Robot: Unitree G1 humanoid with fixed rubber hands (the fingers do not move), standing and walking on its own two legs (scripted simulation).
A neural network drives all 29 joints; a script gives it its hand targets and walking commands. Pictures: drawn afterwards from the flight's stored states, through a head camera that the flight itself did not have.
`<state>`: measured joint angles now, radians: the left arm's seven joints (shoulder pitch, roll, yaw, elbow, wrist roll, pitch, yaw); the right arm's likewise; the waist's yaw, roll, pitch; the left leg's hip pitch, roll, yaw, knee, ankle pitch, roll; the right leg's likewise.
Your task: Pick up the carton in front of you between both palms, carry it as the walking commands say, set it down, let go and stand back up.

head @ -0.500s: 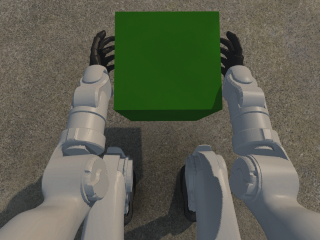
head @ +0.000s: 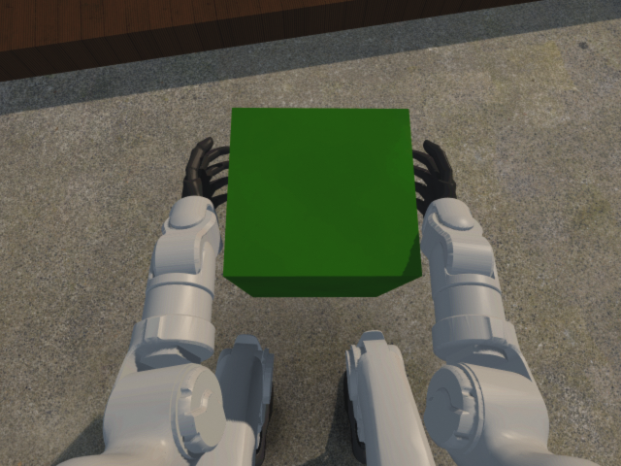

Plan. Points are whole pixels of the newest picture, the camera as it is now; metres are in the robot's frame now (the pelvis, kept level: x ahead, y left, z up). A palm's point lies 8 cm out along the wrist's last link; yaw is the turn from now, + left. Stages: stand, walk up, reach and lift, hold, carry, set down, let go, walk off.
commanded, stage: reach and lift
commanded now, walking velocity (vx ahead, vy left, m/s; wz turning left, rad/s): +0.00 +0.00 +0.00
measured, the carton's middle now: (317, 219) +0.45 -0.02 -0.11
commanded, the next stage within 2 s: hold in 1.98 s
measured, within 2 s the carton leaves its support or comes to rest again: neither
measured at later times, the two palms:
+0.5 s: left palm (133, 174) +0.41 +0.14 +0.12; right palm (502, 179) +0.41 -0.16 +0.12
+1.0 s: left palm out of the picture +0.37 +0.15 +0.26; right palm out of the picture +0.37 -0.16 +0.26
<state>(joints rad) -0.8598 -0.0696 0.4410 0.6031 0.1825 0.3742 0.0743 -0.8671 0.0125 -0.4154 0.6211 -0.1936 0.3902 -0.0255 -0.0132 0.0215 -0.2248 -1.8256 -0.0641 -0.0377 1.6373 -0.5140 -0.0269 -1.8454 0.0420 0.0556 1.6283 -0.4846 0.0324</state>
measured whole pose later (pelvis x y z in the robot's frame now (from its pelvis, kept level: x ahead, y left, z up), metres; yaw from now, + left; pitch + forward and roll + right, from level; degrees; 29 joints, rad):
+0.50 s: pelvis +0.05 +0.00 +0.14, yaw +0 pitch +24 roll +0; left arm -0.51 -0.13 0.38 0.58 0.20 0.34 0.05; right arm -0.50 0.10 -0.36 0.57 -0.21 0.36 -0.03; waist -0.01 0.02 -0.21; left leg -1.09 -0.05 -0.06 1.12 -0.44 -0.01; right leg -1.11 0.03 0.06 1.11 -0.42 0.02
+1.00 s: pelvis +0.08 +0.00 +0.23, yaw -1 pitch -1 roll +0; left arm -0.29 -0.16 0.29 0.39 0.25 0.56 0.01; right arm -0.28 0.16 -0.28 0.38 -0.25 0.57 -0.01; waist 0.00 0.01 -0.06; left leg -0.25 -0.03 -0.07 0.51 -0.26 0.00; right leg -0.26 0.02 0.06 0.51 -0.23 0.01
